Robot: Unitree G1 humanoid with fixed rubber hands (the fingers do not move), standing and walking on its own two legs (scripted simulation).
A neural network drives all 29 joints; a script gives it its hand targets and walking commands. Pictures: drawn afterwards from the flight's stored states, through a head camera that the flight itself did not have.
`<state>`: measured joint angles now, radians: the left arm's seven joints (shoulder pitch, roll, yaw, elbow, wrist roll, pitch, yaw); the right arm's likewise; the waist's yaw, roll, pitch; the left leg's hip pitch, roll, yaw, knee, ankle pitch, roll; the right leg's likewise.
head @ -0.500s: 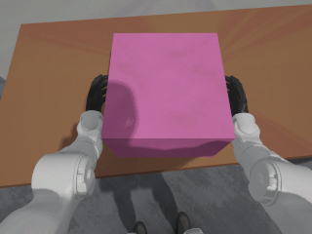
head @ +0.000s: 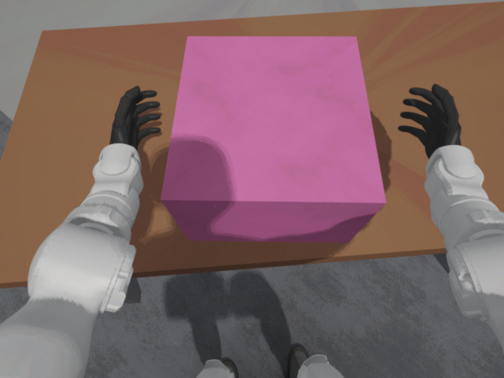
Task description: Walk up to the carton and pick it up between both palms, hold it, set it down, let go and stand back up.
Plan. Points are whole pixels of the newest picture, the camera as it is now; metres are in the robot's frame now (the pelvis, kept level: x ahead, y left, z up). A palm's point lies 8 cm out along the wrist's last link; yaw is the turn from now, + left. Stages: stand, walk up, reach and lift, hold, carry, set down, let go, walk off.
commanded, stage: set down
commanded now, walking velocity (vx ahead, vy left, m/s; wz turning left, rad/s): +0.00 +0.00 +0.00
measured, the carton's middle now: (269, 142) +0.50 +0.00 +0.01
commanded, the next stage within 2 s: none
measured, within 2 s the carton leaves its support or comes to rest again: neither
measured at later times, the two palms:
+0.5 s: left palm (91, 98) +0.47 +0.22 +0.14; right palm (489, 99) +0.47 -0.25 +0.14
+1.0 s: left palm (91, 151) +0.43 +0.23 +0.10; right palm (469, 155) +0.42 -0.24 +0.10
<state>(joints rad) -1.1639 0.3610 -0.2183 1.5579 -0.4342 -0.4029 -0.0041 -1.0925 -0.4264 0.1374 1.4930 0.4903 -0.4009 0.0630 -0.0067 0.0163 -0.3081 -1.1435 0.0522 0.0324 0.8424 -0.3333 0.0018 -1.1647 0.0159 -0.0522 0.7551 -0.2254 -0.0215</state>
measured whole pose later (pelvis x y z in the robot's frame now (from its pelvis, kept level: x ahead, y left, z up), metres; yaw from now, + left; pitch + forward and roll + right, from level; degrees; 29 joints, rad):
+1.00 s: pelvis +0.00 -0.01 +0.05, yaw +2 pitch +19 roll -1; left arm -0.83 0.38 -0.08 1.18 -0.33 -0.19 -0.04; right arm -0.73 -0.38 0.13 1.10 0.49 -0.23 -0.02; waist -0.03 0.01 -0.17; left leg -0.66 0.03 0.00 0.57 -0.24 -0.02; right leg -0.67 0.02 -0.06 0.49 -0.15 -0.03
